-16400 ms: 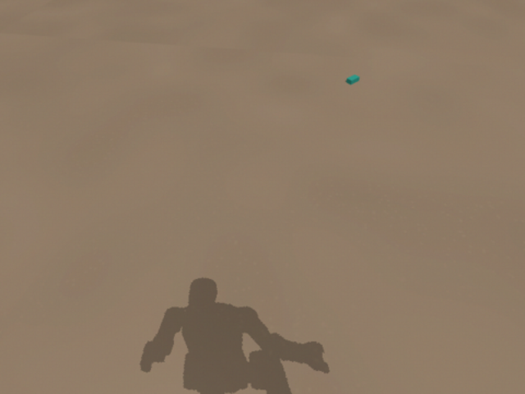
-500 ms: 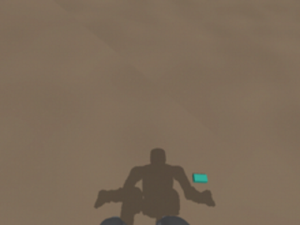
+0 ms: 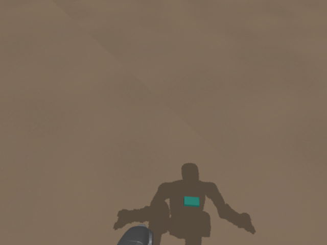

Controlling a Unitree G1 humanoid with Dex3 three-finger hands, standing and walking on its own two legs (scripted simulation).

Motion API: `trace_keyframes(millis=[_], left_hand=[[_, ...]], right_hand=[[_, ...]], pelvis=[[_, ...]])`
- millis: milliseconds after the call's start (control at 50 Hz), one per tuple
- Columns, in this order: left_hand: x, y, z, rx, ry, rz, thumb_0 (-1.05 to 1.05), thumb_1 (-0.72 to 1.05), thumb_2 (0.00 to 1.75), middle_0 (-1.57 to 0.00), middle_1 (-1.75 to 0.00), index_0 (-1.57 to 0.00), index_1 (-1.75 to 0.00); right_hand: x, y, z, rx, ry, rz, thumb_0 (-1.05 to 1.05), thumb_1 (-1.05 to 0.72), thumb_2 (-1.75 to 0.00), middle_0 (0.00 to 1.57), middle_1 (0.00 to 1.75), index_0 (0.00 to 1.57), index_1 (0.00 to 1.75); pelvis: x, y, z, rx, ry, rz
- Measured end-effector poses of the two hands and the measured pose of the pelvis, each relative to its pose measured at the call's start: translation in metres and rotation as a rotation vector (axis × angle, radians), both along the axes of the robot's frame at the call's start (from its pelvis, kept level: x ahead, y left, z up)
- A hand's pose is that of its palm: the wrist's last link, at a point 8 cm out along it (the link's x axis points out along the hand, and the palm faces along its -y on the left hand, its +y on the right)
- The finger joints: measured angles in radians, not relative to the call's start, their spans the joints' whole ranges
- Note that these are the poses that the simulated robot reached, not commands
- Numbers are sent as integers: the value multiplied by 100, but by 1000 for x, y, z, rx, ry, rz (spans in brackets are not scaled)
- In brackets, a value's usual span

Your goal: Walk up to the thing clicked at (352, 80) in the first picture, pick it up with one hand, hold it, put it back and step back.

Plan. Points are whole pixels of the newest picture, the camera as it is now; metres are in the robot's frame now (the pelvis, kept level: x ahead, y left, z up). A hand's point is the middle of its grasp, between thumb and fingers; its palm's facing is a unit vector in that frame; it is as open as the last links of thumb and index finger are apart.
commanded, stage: walk up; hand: left
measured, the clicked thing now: (191, 201) +0.47 -0.13 -0.74
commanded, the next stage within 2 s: none
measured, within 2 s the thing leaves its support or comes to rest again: neither
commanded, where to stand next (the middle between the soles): +0.13 -0.40 m, yaw +3 degrees
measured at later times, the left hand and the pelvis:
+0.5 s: hand (142, 237) +0.17 +0.08 -0.16, palm faces -0.08 -0.91 -0.41, open 7.4 cm; pelvis +0.03 -0.22 -0.03, yaw -2 degrees
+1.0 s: hand out of the picture +0.13 -0.15 -0.17, palm faces -0.03 -0.95 -0.30, open 7.4 cm; pelvis +0.05 -0.41 -0.01, yaw +1 degrees
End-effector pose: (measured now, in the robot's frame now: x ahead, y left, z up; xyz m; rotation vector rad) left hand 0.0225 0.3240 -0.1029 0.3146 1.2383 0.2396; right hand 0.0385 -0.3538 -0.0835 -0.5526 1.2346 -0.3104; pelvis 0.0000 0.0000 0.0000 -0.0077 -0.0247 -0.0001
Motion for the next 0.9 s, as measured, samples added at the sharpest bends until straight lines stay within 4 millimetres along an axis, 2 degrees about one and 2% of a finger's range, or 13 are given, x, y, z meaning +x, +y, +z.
trace_keyframes(millis=[60,100,160,240,360,480,540,580,660,740,820,900], left_hand=[[-1,-24,-7,-20,22,14,1,90,90,-21,-30,-20,-30],[4,-40,-17,-36,27,11,1,90,90,-21,-30,-20,-30],[23,-66,-29,-55,23,-15,1,90,90,-21,-30,-20,-30],[57,-99,-30,-74,-1,-84,1,90,90,-21,-30,-20,-30],[109,-134,-21,-44,-118,-132,1,90,90,-21,-30,-20,-30],[139,-186,-13,30,-159,-161,0,90,90,-20,-30,-20,-30],[136,-221,-14,70,-181,-158,0,90,90,-20,-30,-20,-30],[124,-246,-14,65,-168,-137,0,90,90,-20,-30,-20,-30],[95,-291,-10,23,-89,-89,0,90,90,-20,-30,-20,-30],[79,-323,-15,-10,-42,-52,0,90,90,-21,-30,-20,-30],[82,-351,-31,-31,-32,-32,1,90,90,-21,-30,-20,-30],[91,-386,-35,-55,-9,-55,1,90,90,-21,-30,-20,-30]], right_hand=[[16,-4,1,27,5,37,1,-90,-89,20,30,20,30],[23,-10,0,31,-4,55,1,-90,-89,21,30,20,30],[26,-28,-1,13,-24,53,0,-90,-89,21,30,21,30],[21,-63,12,-20,-65,-5,0,-90,-89,21,30,21,30],[9,-134,26,-79,-65,-4,1,-90,-89,21,30,21,30],[-4,-232,19,-123,-43,-18,1,-89,-89,21,30,21,30],[-5,-286,1,-146,-2,-36,1,-90,-89,21,30,21,30],[0,-306,-8,-145,14,-72,1,-90,-89,21,30,20,30],[19,-316,-13,-72,3,-60,1,-90,-89,20,30,20,30],[30,-315,-12,-5,13,-17,1,-90,-89,20,30,20,30],[27,-324,-12,14,23,13,1,-90,-89,21,30,20,30],[26,-351,-2,13,-4,-18,1,-90,-89,21,30,21,30]], pelvis=[[9,-21,1,-3,3,9],[15,-33,-3,-3,7,15],[18,-52,-9,24,-1,25],[21,-80,-5,28,-13,6],[20,-134,-9,12,-17,-12],[24,-209,-25,16,3,-26],[26,-248,-39,-3,2,-22],[28,-266,-38,4,-3,-15],[34,-291,-22,4,-6,-10],[43,-317,-13,3,-3,5],[48,-344,-18,16,-6,25],[47,-374,-12,15,-19,18]])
